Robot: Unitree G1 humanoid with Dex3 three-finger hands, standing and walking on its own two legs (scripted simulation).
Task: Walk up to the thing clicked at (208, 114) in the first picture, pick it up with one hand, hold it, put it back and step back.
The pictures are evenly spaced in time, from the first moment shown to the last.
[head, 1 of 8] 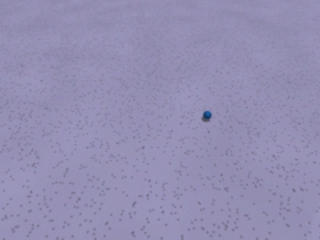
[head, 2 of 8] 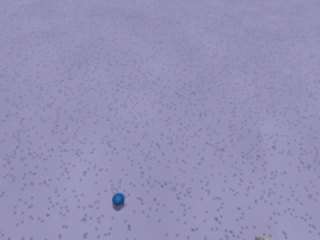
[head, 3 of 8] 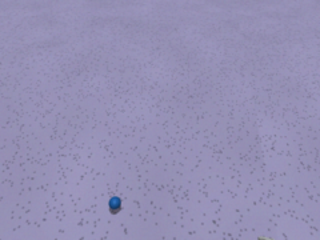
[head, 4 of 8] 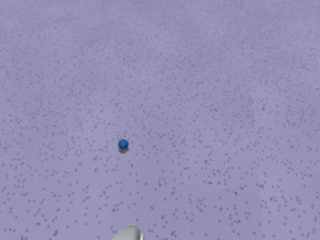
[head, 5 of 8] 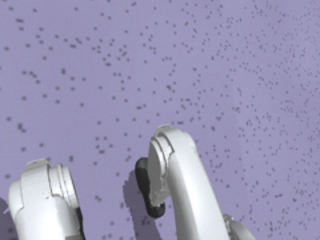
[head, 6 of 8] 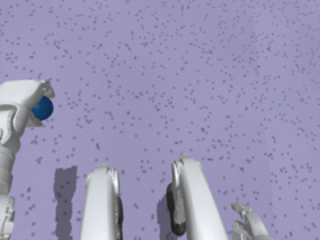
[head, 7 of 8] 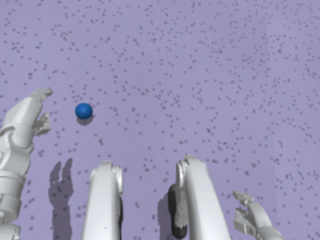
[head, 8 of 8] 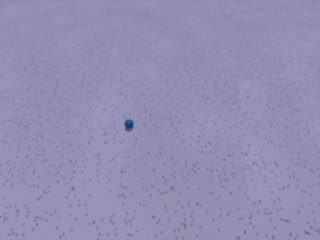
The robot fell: no
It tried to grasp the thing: yes
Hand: left
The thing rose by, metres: 0.67
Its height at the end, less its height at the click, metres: +0.00
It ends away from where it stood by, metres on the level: 0.01
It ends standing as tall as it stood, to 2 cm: yes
